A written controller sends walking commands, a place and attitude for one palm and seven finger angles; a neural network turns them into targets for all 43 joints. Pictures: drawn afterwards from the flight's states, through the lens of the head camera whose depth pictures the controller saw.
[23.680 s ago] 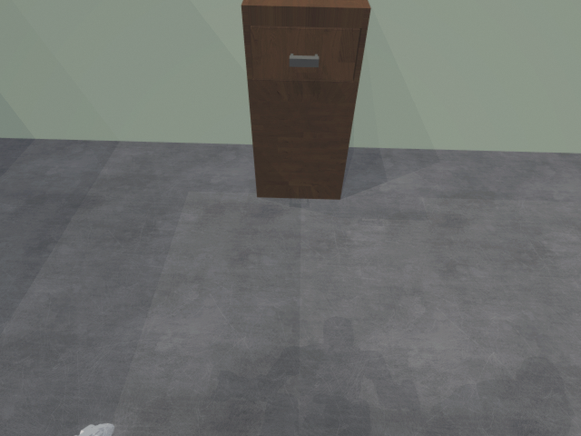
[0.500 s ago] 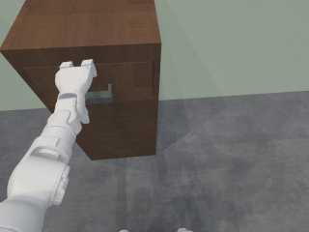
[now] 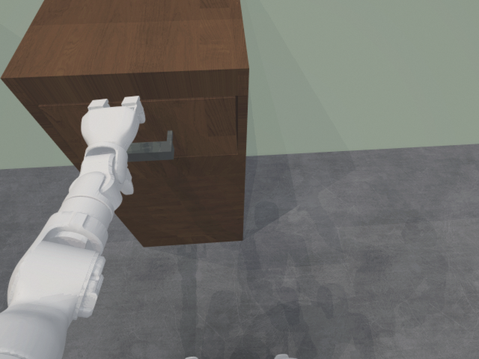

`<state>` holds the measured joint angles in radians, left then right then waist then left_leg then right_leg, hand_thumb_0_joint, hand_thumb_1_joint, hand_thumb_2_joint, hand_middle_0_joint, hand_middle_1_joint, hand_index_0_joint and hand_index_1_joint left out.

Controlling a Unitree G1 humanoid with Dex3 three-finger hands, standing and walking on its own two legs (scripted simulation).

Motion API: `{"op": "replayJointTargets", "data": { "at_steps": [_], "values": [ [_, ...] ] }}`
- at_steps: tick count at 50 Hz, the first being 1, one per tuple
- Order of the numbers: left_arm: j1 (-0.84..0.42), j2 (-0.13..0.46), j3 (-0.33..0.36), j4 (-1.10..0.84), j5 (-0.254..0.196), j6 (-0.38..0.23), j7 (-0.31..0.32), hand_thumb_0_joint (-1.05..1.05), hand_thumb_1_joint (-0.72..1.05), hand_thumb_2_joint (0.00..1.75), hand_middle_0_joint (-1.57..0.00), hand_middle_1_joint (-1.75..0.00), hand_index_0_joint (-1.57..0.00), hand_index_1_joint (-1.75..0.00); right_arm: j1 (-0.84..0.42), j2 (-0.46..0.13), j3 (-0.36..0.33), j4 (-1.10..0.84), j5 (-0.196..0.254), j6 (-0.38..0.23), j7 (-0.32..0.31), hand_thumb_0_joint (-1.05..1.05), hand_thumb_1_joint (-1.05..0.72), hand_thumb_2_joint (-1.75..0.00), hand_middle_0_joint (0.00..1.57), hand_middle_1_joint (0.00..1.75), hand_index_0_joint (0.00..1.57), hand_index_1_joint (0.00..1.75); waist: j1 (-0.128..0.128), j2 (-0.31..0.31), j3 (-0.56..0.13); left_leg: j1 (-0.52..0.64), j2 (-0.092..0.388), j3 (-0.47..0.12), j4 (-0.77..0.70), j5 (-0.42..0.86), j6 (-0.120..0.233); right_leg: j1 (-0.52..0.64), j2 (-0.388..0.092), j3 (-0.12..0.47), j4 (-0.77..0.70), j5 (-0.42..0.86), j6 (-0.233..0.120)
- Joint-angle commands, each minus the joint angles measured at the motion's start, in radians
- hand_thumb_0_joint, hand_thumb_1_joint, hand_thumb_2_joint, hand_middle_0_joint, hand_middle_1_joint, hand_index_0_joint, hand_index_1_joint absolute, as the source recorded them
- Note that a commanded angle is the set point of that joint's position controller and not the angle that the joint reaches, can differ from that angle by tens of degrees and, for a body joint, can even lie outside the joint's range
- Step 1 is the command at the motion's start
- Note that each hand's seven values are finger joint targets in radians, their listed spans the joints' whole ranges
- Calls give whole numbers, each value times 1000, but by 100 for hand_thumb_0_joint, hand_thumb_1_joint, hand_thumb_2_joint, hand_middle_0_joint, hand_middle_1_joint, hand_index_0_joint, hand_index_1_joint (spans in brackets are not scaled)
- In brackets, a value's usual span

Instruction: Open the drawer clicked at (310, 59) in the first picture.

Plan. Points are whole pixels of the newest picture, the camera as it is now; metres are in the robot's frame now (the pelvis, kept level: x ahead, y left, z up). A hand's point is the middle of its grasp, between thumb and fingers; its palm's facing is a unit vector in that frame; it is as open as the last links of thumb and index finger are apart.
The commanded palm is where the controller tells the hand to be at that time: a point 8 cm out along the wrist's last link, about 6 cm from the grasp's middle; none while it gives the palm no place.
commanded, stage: re-aim the fingers above the handle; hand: left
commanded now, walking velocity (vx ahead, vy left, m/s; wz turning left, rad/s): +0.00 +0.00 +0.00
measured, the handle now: (149, 143) +0.55 +0.17 -0.03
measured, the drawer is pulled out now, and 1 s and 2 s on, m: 0.00 0.00 0.00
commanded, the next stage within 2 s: lower the fingers behind the handle in 1.76 s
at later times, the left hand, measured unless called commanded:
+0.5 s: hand (122, 147) +0.49 +0.19 +0.03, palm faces -0.06 -0.02 -1.00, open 13.8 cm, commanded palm +0.48 +0.18 +0.09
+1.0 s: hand (134, 147) +0.49 +0.17 +0.04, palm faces +0.00 -0.02 -1.00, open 13.8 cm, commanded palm +0.46 +0.17 +0.09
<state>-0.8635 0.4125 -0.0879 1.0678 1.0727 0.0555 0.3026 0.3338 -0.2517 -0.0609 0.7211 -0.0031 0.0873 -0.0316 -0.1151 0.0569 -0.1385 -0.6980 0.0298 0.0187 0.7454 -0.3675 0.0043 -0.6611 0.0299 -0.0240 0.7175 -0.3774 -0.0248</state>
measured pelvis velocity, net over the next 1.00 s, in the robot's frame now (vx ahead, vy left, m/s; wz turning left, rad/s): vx -0.01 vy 0.01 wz -0.01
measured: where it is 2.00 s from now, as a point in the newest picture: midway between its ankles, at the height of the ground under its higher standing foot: outside the picture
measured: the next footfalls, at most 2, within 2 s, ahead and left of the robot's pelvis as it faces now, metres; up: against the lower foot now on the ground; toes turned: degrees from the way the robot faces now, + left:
none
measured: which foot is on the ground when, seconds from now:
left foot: down 0.00-1.00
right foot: down 0.00-1.00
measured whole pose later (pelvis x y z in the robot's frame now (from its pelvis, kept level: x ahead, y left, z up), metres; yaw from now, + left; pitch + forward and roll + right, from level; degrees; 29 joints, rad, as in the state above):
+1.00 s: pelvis -0.01 +0.01 +0.00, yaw -1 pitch +18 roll -1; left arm -0.87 0.36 -0.10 1.07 1.10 0.07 0.36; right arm 0.35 -0.24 -0.06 0.74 -0.01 0.07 -0.02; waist -0.12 0.06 -0.15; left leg -0.71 0.03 0.03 0.76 -0.37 0.02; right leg -0.68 0.03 -0.01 0.73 -0.37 -0.01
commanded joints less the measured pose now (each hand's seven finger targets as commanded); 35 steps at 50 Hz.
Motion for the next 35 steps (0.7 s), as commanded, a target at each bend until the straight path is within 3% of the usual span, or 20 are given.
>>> {"op": "replayJointTargets", "data": {
  "at_steps": [1,4,7,8,11,14,20,23,26,27,29,30,31,32,33,34,35],
  "values": [
    [-440,205,42,-190,-8,-28,7,0,-50,30,-30,-120,-30,-120,151,-148,-57,-55,-4,-15,-13,0,-90,-90,20,30,20,30,-29,-32,-422,253,-56,21,-10,455,46,230,27,22,-66,529,6],
    [-425,245,69,-173,0,-46,9,0,-50,30,-30,-120,-30,-120,159,-152,-55,-53,-2,-17,-18,0,-90,-90,20,30,20,30,-26,-49,-392,210,-56,23,-11,408,47,220,26,25,-65,502,9],
    [-422,289,107,-211,11,-67,25,0,-50,30,-30,-120,-30,-120,165,-148,-57,-59,-5,-22,-19,0,-90,-90,20,30,20,30,-5,-17,-445,216,-56,23,-5,435,45,236,26,26,-47,513,4],
    [-429,274,98,-228,14,-70,32,0,-50,30,-30,-120,-30,-120,162,-147,-60,-59,-6,-24,-18,0,-90,-90,20,30,20,30,-9,10,-443,228,-53,22,-2,441,43,211,29,23,-45,499,2],
    [-430,279,109,-207,15,-60,51,0,-50,30,-30,-120,-30,-120,171,-150,-63,-50,-6,-28,-13,0,-90,-90,20,30,20,30,-12,-8,-431,232,-49,20,1,451,43,193,35,16,-46,481,-1],
    [-444,255,85,-209,18,-45,58,0,-50,30,-30,-120,-30,-120,175,-151,-65,-45,-4,-32,-9,0,-90,-90,20,30,20,30,-19,11,-439,259,-45,17,0,452,41,166,38,11,-48,456,0],
    [-505,221,45,-202,7,-39,39,0,-50,30,-30,-120,-30,-120,183,-155,-64,-34,-2,-36,-11,0,-90,-90,20,30,20,30,-45,1,-421,284,-41,2,-8,420,42,125,42,7,-62,399,0],
    [-532,186,20,-196,6,-46,34,0,-50,30,-30,-120,-30,-120,188,-152,-63,-27,-3,-38,-10,0,-90,-90,20,30,20,30,-54,24,-398,309,-34,-7,-5,438,39,76,45,-2,-58,377,-4],
    [-515,209,51,-203,6,-48,38,0,-50,30,-30,-120,-30,-120,189,-154,-62,-32,-10,-38,-6,0,-90,-90,20,30,20,30,-32,48,-455,335,-34,-11,1,498,35,89,45,-6,-43,399,-9],
    [-478,232,74,-168,14,-41,44,0,-50,30,-30,-120,-30,-120,187,-152,-60,-34,-9,-36,-6,0,-90,-90,20,30,20,30,-25,30,-434,309,-34,-5,2,481,36,94,45,-6,-43,396,-7],
    [-478,216,56,-136,21,-23,53,0,-50,30,-30,-120,-30,-120,184,-153,-53,-37,-7,-34,-4,0,-90,-90,20,30,20,30,-31,4,-394,261,-36,-3,-4,448,36,91,46,-10,-41,386,-6],
    [-493,222,61,-148,24,-17,59,0,-50,30,-30,-120,-30,-120,183,-155,-55,-40,-8,-34,-3,0,-90,-90,20,30,20,30,-32,2,-402,265,-34,-4,-4,443,36,91,46,-9,-40,383,-6],
    [-487,255,95,-159,24,-16,62,0,-50,30,-30,-120,-30,-120,179,-156,-56,-44,-10,-33,-4,0,-90,-90,20,30,20,30,-17,8,-435,273,-34,-2,-2,471,36,115,44,-6,-35,403,-8],
    [-489,253,87,-186,28,-16,64,0,-50,30,-30,-120,-30,-120,179,-153,-55,-51,-11,-33,-3,0,-90,-90,20,30,20,30,-12,37,-469,293,-35,1,1,492,35,126,43,-3,-31,422,-7],
    [-469,219,69,-186,23,-12,63,0,-50,30,-30,-120,-30,-120,178,-149,-57,-55,-11,-34,0,0,-90,-90,20,30,20,30,-15,26,-476,305,-34,2,4,505,36,131,45,-5,-34,433,-6],
    [-445,240,90,-169,23,-5,62,0,-50,30,-30,-120,-30,-120,177,-151,-57,-54,-10,-32,1,0,-90,-90,20,30,20,30,-8,8,-452,286,-32,3,1,500,35,138,44,-7,-35,431,-5],
    [-448,186,44,-184,16,-2,57,0,-50,30,-30,-120,-30,-120,173,-149,-56,-58,-10,-33,3,0,-90,-90,20,30,20,30,-19,8,-453,292,-34,7,-2,494,37,141,46,-5,-41,435,-3]
  ]
}}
